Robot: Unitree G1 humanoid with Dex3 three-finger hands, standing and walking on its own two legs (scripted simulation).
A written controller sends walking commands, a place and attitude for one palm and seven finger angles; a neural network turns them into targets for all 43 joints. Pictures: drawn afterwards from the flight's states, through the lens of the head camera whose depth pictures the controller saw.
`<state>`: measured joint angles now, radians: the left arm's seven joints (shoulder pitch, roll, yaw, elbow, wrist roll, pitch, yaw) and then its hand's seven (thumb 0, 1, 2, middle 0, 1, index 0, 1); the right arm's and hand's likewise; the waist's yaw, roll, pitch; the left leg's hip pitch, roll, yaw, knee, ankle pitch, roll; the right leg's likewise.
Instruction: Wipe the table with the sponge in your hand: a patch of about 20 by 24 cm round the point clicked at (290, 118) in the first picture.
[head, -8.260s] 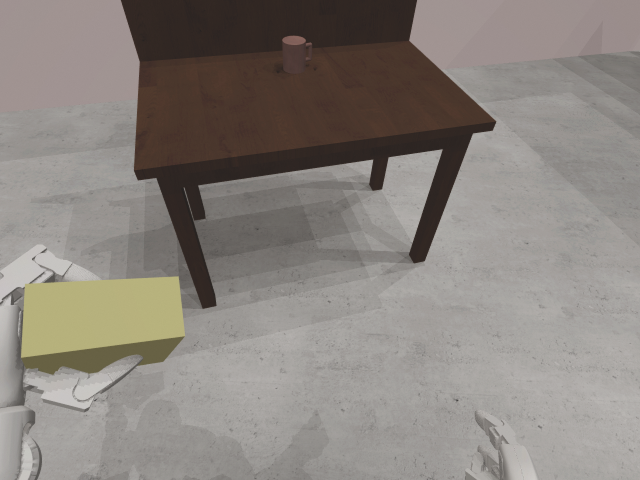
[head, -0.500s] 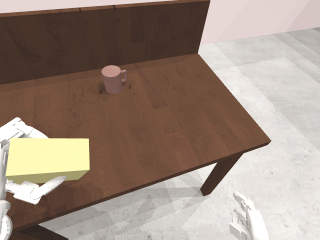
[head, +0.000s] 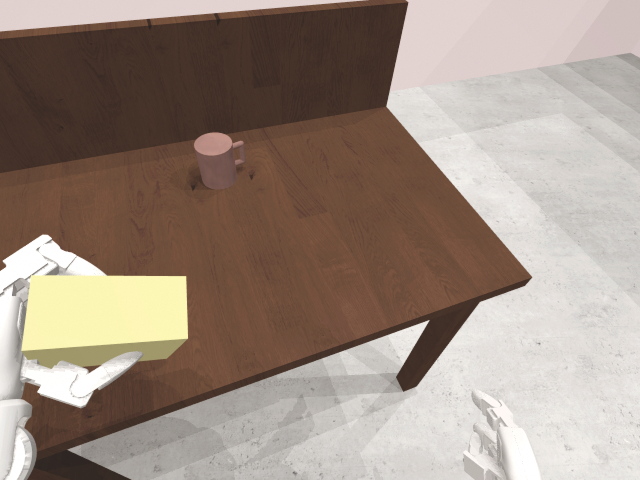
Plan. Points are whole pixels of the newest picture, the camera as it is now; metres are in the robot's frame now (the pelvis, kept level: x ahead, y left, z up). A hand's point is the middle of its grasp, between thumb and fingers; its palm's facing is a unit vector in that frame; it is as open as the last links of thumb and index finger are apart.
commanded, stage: shuffle to correct the standing spot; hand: left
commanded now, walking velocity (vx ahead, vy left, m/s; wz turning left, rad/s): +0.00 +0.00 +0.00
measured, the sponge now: (132, 322) +0.23 +0.21 +0.13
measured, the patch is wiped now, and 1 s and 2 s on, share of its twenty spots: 0.00 0.00 0.00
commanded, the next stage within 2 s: come to a stop and stand still in 0.64 s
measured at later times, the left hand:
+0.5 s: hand (123, 302) +0.23 +0.21 +0.16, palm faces +0.33 -0.87 -0.38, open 9.8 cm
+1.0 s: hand (162, 303) +0.24 +0.18 +0.15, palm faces +0.34 -0.84 -0.41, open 9.8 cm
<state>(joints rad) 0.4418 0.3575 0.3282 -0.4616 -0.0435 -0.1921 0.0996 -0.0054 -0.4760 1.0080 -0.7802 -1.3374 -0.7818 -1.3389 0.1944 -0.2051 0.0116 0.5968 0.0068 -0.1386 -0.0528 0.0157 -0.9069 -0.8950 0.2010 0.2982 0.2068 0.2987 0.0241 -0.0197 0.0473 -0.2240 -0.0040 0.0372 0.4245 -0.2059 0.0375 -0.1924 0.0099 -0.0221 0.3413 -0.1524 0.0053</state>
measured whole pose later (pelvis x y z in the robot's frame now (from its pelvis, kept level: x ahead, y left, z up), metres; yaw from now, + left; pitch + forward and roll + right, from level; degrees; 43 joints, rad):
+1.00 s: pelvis +0.02 -0.06 +0.00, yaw +0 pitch +1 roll -1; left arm 0.50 0.38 0.35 -0.50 -0.08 -0.14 0.11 -0.01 -0.48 1.01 -0.78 -1.34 -0.78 -1.34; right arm 0.18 -0.24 -0.02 0.59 0.02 -0.07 -0.05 0.02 -0.91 -0.90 0.20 0.30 0.20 0.30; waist -0.01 0.02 0.03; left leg -0.23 0.07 0.00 0.49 -0.26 -0.01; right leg -0.19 0.09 -0.05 0.39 -0.22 -0.08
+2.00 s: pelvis -0.03 +0.05 +0.00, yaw -1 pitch +0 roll -2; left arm 0.43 0.41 0.38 -0.51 -0.03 -0.23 0.09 -0.01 -0.48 1.02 -0.78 -1.34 -0.78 -1.34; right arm 0.19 -0.18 0.03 0.57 0.00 -0.14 -0.02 0.01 -0.91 -0.89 0.20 0.30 0.21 0.30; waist 0.02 -0.04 0.09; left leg -0.25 -0.05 0.09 0.41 -0.17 0.08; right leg -0.19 -0.01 0.00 0.38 -0.19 0.02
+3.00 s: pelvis -0.01 +0.01 +0.00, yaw -1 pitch +1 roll -1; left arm 0.45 0.38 0.34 -0.46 -0.06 -0.17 0.10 -0.01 -0.48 1.02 -0.78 -1.34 -0.78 -1.34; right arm 0.19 -0.20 0.02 0.57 0.01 -0.11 -0.06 0.02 -0.91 -0.90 0.20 0.30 0.21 0.30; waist 0.02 -0.01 0.01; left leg -0.23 -0.01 0.07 0.41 -0.19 0.05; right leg -0.16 0.04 -0.02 0.33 -0.19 -0.02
